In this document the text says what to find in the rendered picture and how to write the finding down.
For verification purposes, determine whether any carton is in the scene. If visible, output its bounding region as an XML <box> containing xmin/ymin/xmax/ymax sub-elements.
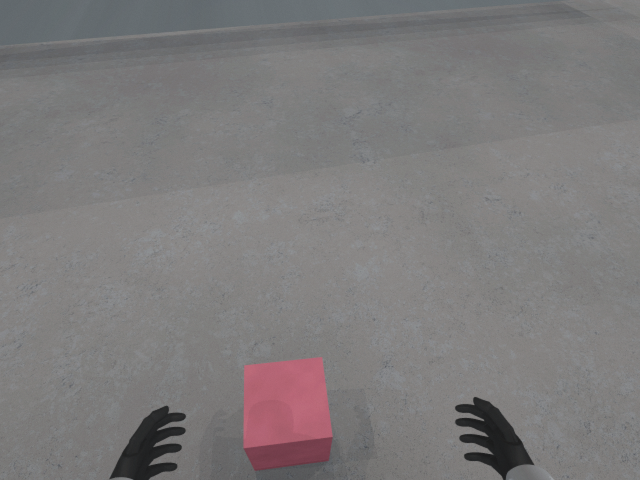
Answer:
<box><xmin>243</xmin><ymin>357</ymin><xmax>333</xmax><ymax>471</ymax></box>

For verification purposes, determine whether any left robot hand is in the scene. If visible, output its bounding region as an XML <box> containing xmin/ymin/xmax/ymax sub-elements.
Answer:
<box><xmin>110</xmin><ymin>406</ymin><xmax>186</xmax><ymax>480</ymax></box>

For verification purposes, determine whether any right robot hand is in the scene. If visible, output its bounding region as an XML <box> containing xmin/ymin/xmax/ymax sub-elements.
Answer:
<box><xmin>455</xmin><ymin>397</ymin><xmax>534</xmax><ymax>480</ymax></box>

